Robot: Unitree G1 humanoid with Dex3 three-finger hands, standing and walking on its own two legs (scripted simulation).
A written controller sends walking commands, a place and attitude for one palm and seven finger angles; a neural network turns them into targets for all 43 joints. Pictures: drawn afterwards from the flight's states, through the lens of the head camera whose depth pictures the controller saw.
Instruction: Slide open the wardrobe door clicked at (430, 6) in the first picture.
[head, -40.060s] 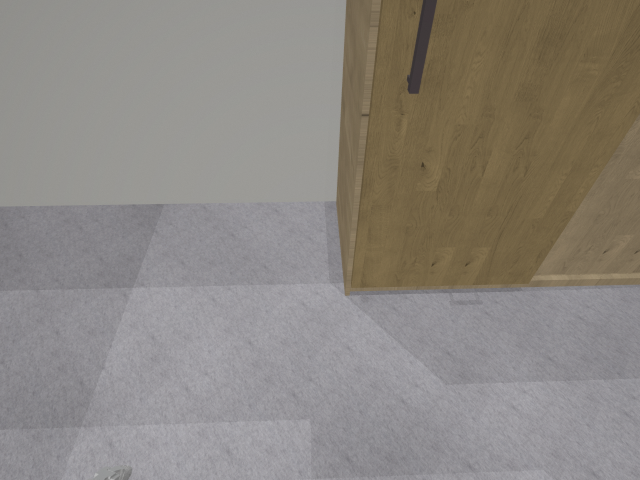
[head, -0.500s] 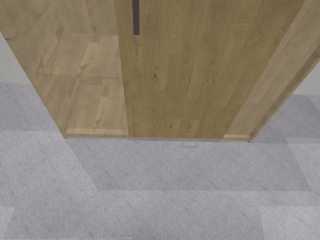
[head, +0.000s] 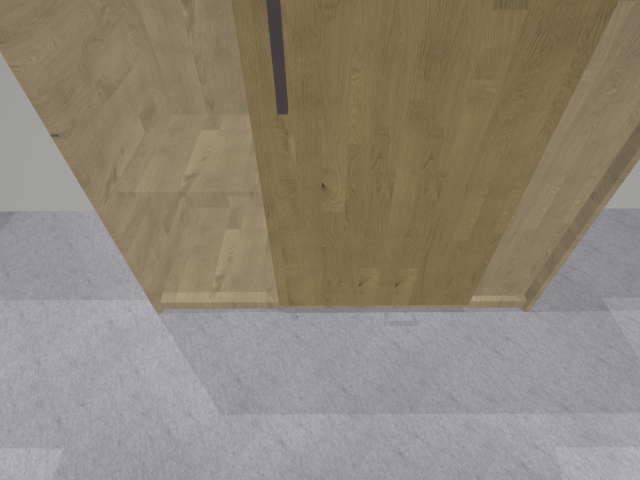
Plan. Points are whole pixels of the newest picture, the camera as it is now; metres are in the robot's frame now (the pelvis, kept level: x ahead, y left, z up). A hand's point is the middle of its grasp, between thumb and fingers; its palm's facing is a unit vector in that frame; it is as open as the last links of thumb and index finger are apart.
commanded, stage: let the arm hang, fingers relaxed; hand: left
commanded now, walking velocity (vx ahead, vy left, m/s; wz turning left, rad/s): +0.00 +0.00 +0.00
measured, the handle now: (277, 30) +0.79 +0.13 +0.22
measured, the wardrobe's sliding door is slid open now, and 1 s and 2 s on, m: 0.44 0.44 0.44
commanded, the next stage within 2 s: look to check the result in 0.26 s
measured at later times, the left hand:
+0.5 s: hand out of the picture +0.10 +0.22 -0.16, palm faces -0.04 -0.95 -0.31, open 7.4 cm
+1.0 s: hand out of the picture +0.12 +0.21 -0.15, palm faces -0.03 -0.94 -0.33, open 7.4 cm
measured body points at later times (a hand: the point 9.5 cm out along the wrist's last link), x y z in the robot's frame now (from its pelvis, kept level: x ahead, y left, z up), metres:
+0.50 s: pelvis +0.03 -0.02 +0.00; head +0.04 -0.01 +0.45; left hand +0.10 +0.27 -0.14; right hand +0.10 -0.32 -0.13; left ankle +0.03 +0.09 -0.75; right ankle +0.00 -0.12 -0.75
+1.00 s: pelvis +0.04 -0.03 +0.00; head +0.05 -0.03 +0.45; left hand +0.12 +0.26 -0.13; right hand +0.12 -0.32 -0.13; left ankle +0.03 +0.09 -0.75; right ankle +0.00 -0.12 -0.75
